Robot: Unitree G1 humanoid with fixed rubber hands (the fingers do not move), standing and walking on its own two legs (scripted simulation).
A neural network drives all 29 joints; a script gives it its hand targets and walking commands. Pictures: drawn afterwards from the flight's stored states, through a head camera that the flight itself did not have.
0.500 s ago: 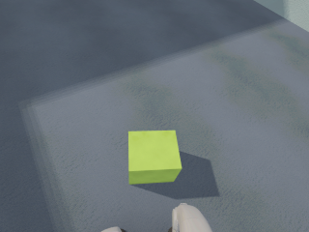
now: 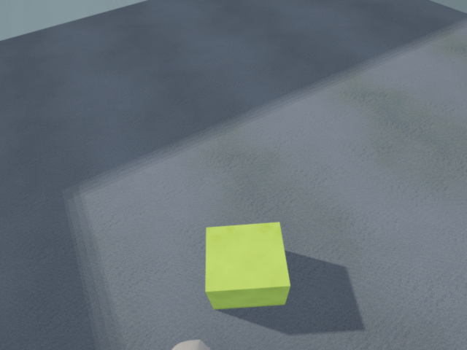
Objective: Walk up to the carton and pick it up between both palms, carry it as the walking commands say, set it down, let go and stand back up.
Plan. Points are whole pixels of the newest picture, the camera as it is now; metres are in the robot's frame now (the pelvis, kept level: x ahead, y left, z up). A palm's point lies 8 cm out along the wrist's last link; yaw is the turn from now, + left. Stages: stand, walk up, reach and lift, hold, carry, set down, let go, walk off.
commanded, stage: walk up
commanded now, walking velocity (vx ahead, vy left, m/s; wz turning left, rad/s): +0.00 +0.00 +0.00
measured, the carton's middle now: (246, 266) +0.49 +0.00 -0.66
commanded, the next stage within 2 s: none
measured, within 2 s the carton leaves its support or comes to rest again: neither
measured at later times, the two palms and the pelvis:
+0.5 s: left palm out of the picture -0.02 +0.23 -0.16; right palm out of the picture -0.02 -0.17 -0.14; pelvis +0.00 +0.03 +0.00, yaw +0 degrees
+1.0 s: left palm out of the picture +0.01 +0.20 -0.15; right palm out of the picture -0.08 -0.25 -0.14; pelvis +0.00 -0.02 +0.00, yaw -2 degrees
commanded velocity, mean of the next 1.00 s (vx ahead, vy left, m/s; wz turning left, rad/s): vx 0.09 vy -0.05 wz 0.00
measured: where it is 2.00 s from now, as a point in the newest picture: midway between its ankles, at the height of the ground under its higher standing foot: outside the picture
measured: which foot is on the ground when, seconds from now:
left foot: up 0.00-0.08, down 0.10-1.00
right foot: down 0.00-0.66, up 0.68-1.00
